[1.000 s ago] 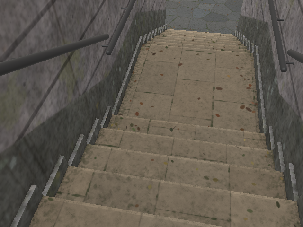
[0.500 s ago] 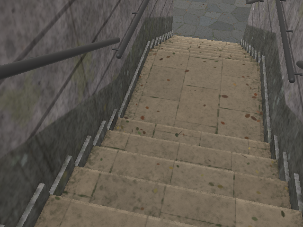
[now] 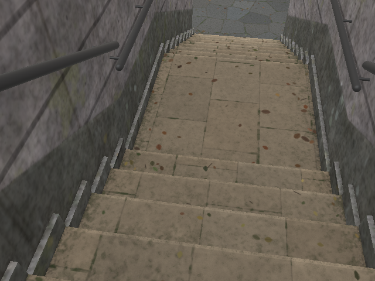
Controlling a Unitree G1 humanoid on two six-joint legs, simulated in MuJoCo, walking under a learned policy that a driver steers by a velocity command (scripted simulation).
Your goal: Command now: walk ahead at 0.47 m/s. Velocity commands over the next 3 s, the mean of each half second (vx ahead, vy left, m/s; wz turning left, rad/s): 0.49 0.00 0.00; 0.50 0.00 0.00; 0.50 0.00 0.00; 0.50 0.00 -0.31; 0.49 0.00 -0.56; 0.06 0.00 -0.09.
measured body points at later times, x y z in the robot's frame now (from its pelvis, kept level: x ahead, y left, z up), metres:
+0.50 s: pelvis +0.25 +0.03 -0.14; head +0.26 +0.03 +0.31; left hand +0.16 +0.27 -0.28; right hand +0.47 -0.18 -0.23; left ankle +0.42 +0.14 -0.87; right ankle +0.05 -0.09 -0.78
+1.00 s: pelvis +0.51 +0.04 -0.25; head +0.50 +0.06 +0.20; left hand +0.70 +0.27 -0.34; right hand +0.43 -0.19 -0.39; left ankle +0.39 +0.13 -0.93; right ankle +0.67 -0.12 -0.95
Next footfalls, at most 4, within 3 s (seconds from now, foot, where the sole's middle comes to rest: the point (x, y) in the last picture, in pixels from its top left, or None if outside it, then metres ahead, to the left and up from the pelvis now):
0.54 left None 0.43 0.13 -0.97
1.12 right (202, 267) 0.70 -0.09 -1.12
1.68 left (153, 223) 1.03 0.15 -1.27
2.26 right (205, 198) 1.26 -0.17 -1.43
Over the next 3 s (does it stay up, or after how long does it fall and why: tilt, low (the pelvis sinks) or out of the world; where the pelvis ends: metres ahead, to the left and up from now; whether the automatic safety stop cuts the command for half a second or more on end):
stays up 1.40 -0.11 -0.81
